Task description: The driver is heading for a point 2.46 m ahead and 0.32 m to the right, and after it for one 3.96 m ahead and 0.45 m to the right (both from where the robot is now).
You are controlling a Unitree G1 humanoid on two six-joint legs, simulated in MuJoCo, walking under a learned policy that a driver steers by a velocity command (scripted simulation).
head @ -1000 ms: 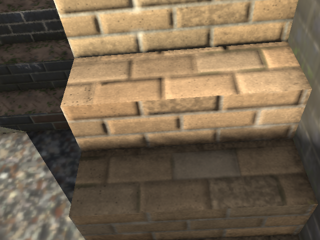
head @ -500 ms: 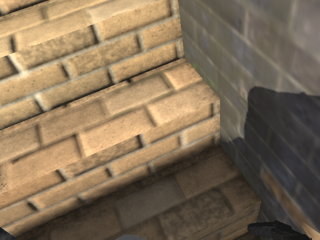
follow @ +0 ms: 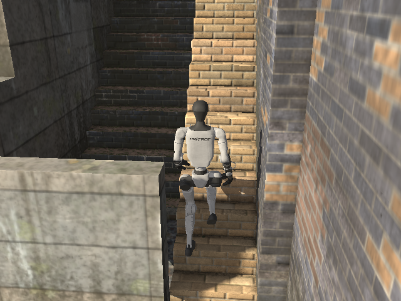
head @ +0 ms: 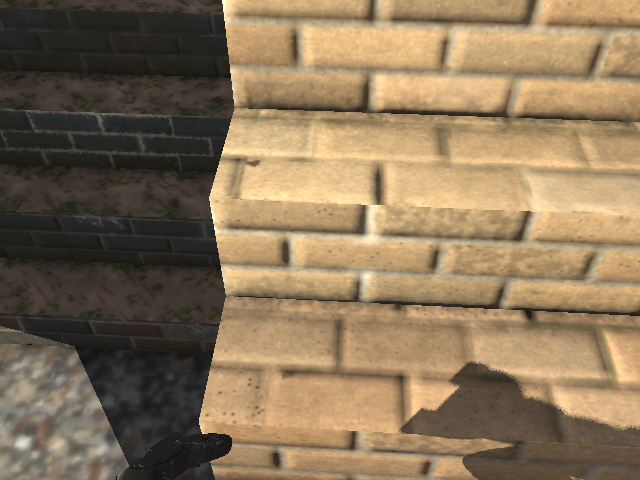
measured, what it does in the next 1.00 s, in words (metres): climbs: right foot 0.21 m higher, then left foot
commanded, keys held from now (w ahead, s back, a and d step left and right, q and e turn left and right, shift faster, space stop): w+q+shift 0.14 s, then w+shift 0.24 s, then w+e+shift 0.62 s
